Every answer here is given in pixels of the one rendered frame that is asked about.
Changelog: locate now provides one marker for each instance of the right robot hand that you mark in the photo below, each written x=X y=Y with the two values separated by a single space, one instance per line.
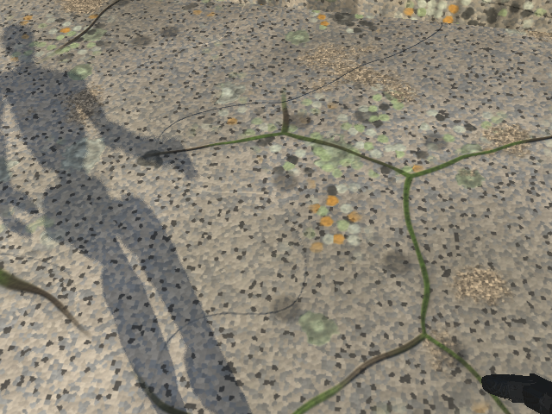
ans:
x=534 y=391

